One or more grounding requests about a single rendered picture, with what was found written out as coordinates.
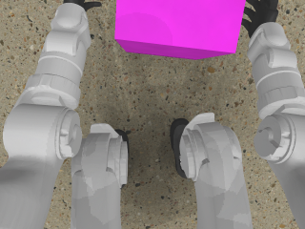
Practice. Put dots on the robot right forearm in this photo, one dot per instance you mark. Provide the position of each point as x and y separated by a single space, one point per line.
274 69

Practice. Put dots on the robot left thigh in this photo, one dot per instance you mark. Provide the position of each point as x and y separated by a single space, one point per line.
95 189

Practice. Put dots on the robot left forearm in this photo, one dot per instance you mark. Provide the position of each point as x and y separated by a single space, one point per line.
61 63

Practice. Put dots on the carton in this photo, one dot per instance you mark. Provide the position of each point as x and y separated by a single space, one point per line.
188 29

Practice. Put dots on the left robot foot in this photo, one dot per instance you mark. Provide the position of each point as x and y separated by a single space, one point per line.
124 139

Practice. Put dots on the robot right upper arm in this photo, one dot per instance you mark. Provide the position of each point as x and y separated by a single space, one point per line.
280 139

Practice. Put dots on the right robot hand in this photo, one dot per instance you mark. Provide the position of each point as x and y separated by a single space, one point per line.
265 12

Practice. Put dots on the left robot hand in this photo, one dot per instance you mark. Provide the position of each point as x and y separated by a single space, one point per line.
85 5

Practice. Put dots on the robot left upper arm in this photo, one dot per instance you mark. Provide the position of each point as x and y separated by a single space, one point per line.
38 138

